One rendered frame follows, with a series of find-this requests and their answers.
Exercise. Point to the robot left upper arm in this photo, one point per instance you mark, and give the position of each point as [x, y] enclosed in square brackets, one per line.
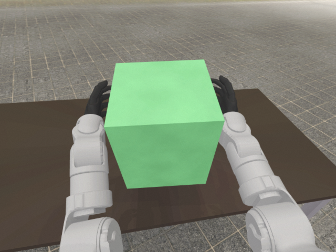
[95, 235]

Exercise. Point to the robot right hand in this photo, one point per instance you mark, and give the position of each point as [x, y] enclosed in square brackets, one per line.
[227, 100]

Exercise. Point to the table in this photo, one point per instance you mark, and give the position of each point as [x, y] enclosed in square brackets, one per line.
[35, 143]

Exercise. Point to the robot right upper arm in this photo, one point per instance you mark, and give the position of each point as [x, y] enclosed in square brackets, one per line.
[280, 227]

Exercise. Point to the robot right forearm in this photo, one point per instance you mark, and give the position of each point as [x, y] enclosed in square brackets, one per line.
[258, 185]

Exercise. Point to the robot left forearm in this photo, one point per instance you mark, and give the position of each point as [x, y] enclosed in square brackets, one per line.
[89, 182]

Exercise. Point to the robot left hand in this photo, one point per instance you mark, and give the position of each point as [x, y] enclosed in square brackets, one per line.
[95, 105]

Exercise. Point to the carton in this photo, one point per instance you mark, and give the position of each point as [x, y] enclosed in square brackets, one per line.
[163, 122]

